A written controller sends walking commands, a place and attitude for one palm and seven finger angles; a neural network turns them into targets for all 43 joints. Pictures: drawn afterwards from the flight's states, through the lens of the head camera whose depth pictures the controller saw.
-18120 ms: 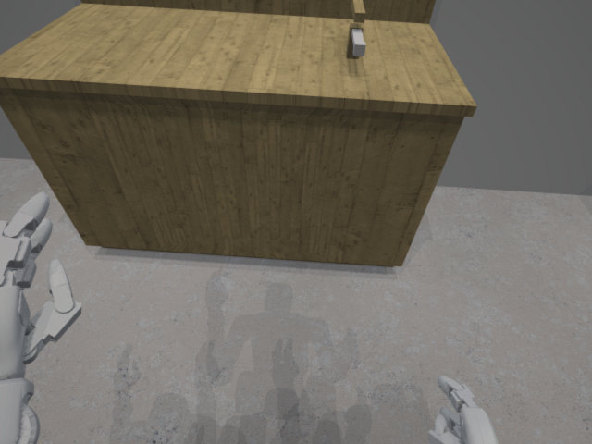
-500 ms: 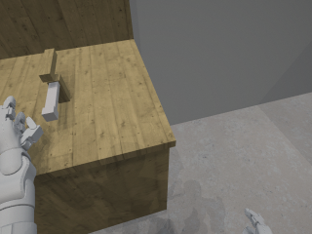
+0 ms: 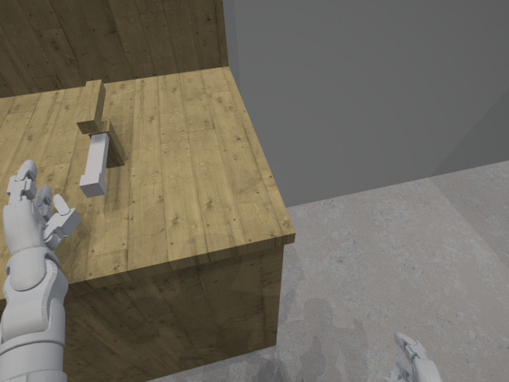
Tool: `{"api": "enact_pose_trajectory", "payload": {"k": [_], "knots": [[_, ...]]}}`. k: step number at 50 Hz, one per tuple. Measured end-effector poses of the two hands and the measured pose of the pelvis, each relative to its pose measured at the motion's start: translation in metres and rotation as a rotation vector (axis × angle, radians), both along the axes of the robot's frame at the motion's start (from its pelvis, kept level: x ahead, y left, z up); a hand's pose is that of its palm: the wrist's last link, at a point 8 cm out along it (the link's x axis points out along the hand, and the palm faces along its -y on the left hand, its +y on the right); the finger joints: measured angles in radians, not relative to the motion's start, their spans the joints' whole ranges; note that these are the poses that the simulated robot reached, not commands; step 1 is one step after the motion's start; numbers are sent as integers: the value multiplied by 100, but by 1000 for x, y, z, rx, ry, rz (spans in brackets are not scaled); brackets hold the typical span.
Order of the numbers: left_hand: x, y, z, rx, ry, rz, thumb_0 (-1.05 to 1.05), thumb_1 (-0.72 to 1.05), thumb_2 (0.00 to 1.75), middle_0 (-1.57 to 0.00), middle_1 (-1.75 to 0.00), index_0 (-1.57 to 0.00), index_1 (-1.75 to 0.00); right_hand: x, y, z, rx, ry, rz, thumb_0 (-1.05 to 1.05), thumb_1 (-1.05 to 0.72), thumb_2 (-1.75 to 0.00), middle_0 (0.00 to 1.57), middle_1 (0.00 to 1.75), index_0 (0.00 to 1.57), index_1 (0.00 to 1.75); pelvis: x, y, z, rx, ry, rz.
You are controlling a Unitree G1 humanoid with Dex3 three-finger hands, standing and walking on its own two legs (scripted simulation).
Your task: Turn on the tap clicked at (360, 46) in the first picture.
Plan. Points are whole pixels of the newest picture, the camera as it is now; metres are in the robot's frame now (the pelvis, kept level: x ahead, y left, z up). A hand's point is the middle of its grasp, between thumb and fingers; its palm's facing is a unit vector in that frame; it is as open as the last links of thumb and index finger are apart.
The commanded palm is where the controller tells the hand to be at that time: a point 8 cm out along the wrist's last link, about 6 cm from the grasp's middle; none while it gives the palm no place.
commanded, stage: push the lever round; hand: left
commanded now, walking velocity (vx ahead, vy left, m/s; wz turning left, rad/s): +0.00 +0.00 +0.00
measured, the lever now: (93, 185) +0.36 +0.30 +0.12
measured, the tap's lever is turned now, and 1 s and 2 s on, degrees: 0 8 38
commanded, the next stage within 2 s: none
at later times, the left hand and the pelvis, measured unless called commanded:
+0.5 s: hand (92, 212) +0.32 +0.28 +0.12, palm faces +0.54 -0.84 -0.08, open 7.8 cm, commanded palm +0.28 +0.31 +0.12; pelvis -0.01 -0.01 +0.00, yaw +0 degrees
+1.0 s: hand (112, 208) +0.33 +0.25 +0.11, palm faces +0.60 -0.79 -0.05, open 7.7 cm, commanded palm +0.29 +0.28 +0.12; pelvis -0.01 -0.01 +0.00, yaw +0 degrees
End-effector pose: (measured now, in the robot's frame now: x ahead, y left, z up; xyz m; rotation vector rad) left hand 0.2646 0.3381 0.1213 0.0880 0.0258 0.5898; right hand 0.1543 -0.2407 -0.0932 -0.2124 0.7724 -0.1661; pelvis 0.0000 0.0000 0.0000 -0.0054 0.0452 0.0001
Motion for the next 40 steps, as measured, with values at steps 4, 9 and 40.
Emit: {"api": "enact_pose_trajectory", "payload": {"k": [4, 9, 40], "knots": [[4, -8, 0, -4, -8, -18, 2, 90, 90, -15, -15, -15, -15, 3, 1, 1, 2, -8, 7, 2, -90, -90, 21, 30, 20, 30, -1, 0, 0, 1, 1, 1], [9, -20, 0, -7, -8, -34, 2, 90, 90, -15, -15, -15, -15, 2, 0, 2, 8, -10, 2, 2, -90, -90, 21, 30, 20, 30, -1, -2, 0, 3, -1, -3], [11, -42, -3, -21, -18, 18, 2, 93, 93, -15, -15, -15, -15, -16, -10, -5, 8, 34, -14, 2, -90, -90, 21, 30, 20, 30, -10, -8, -1, 4, -8, -5]]}}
